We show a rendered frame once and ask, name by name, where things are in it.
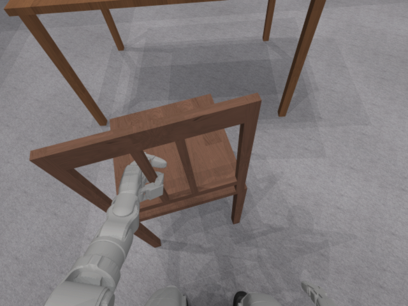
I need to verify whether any robot left forearm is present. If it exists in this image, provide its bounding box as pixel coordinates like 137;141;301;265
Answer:
43;193;140;306

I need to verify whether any robot left upper arm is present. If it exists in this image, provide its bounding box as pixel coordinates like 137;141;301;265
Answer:
47;281;115;306

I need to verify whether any right robot foot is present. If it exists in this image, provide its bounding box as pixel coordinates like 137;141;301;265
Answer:
233;291;247;306

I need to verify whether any robot right thigh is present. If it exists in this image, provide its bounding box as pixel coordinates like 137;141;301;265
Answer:
237;293;282;306

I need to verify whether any chair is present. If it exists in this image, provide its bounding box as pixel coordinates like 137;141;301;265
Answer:
29;93;262;248

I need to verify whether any left robot hand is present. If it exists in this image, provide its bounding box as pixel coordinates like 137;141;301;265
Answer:
118;152;167;202

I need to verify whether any right robot hand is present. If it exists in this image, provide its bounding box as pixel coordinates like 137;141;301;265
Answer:
302;280;336;306

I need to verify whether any table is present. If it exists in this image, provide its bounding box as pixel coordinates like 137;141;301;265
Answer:
4;0;326;126

